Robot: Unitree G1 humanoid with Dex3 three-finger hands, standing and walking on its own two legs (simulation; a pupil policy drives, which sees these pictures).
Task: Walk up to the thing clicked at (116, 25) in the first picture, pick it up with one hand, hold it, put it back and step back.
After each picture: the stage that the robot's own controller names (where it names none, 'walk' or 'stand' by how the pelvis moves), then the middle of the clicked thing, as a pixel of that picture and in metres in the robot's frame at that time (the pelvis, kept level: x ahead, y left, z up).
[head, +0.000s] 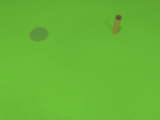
stand; (116, 24) +1.68 -0.45 -0.65
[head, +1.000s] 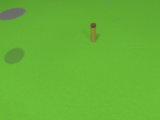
walk; (93, 33) +1.59 +0.00 -0.62
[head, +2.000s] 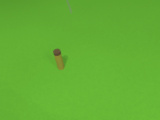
walk; (59, 59) +1.03 +0.30 -0.65
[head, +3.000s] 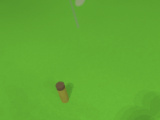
walk; (62, 92) +0.66 +0.25 -0.65
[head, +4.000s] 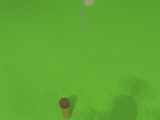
walk; (65, 108) +0.49 +0.16 -0.63
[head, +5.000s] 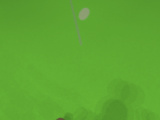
stand; out of the picture +0.40 +0.14 -0.65
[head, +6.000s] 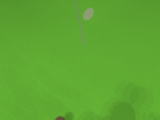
stand; out of the picture +0.41 +0.16 -0.64
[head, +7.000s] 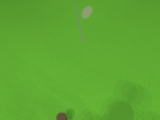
stand; out of the picture +0.44 +0.15 -0.66
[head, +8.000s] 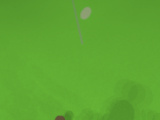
stand; out of the picture +0.42 +0.16 -0.66
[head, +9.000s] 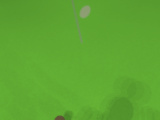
go down; out of the picture +0.41 +0.16 -0.66
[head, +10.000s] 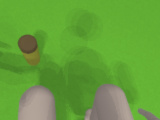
go down; (31, 52) +0.48 +0.19 -0.31
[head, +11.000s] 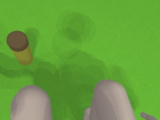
approach; (22, 51) +0.48 +0.21 -0.27
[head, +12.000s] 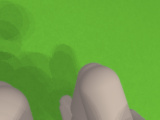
close in; out of the picture +0.47 +0.26 -0.17
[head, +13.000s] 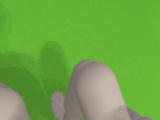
close; out of the picture +0.47 +0.27 -0.16
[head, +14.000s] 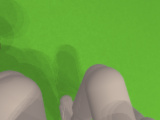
lift; out of the picture +0.38 +0.23 -0.15
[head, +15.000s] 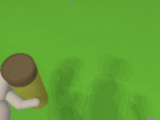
lift; (30, 87) +0.31 +0.16 +0.05
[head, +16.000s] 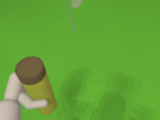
hold; (40, 90) +0.31 +0.14 +0.05
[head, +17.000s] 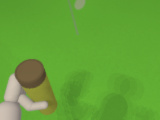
hold; (40, 91) +0.30 +0.14 +0.05
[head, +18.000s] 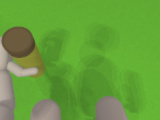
crouch; (29, 58) +0.41 +0.16 -0.03
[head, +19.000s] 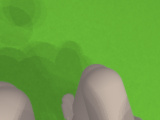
lower; out of the picture +0.44 +0.24 -0.16
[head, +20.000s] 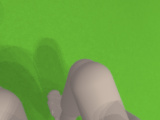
lower; out of the picture +0.45 +0.26 -0.17
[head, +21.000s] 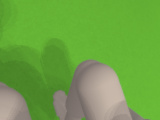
lower; out of the picture +0.44 +0.26 -0.17
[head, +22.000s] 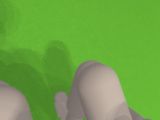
lower; out of the picture +0.43 +0.25 -0.16
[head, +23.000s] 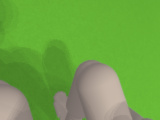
loosen; out of the picture +0.43 +0.25 -0.16
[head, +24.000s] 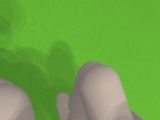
open; out of the picture +0.44 +0.23 -0.17
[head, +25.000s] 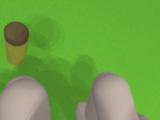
stand; (16, 47) +0.45 +0.21 -0.20
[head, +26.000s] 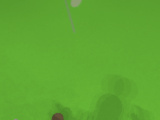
stand; out of the picture +0.39 +0.13 -0.57
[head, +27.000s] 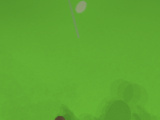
stand; out of the picture +0.39 +0.14 -0.60
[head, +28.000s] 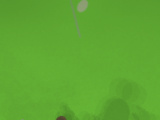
stand; out of the picture +0.39 +0.14 -0.60
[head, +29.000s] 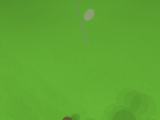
stand; out of the picture +0.42 +0.12 -0.65
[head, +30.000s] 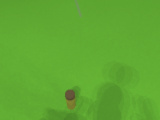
walk; (70, 100) +0.49 +0.10 -0.64
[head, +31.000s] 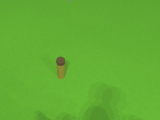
walk; (60, 68) +0.76 +0.11 -0.64
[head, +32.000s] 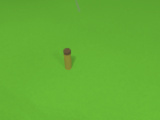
stand; (67, 59) +1.03 +0.18 -0.64
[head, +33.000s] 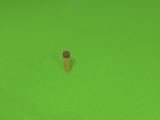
stand; (67, 62) +1.03 +0.16 -0.66
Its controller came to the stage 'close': yes
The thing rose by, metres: 0.68
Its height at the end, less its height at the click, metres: +0.00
